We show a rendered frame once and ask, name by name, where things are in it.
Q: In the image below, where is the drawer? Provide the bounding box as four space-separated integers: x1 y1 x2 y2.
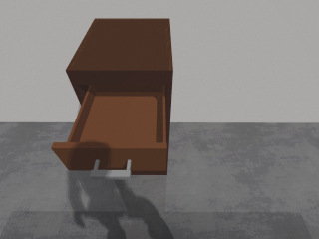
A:
51 85 167 171

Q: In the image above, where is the handle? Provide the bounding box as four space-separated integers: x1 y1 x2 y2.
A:
90 159 132 180

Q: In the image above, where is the cabinet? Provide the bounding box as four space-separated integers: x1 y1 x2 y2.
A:
66 18 173 175

